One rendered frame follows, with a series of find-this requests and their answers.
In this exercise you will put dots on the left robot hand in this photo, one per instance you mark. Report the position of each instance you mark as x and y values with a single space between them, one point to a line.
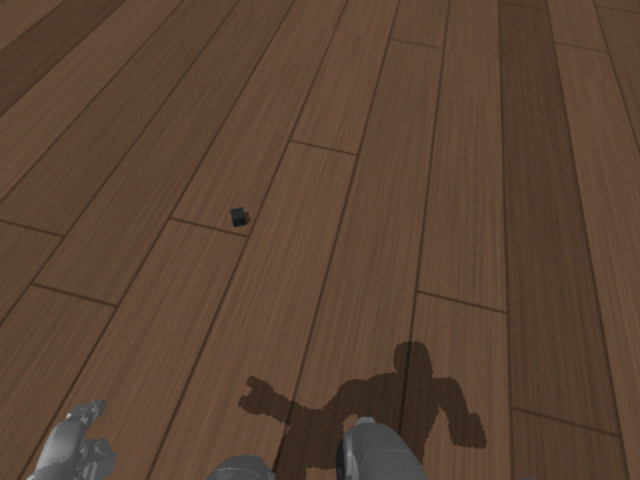
66 444

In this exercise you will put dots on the left robot arm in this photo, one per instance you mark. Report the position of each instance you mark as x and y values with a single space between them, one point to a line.
55 472

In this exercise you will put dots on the cube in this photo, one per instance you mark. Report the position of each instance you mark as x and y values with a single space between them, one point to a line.
238 217

